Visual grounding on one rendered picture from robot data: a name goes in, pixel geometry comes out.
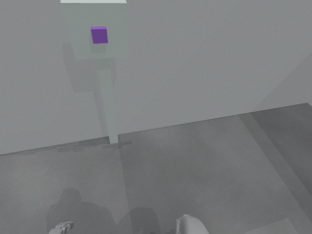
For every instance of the robot right thigh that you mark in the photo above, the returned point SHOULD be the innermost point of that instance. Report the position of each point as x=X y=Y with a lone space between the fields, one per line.
x=189 y=225

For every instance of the left robot hand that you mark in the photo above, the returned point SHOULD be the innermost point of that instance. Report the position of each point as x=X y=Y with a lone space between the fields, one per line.
x=62 y=228

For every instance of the button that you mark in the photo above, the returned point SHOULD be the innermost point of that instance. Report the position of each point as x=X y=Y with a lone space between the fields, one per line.
x=99 y=34

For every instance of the panel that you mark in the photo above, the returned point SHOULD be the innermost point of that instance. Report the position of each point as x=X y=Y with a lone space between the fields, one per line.
x=80 y=16

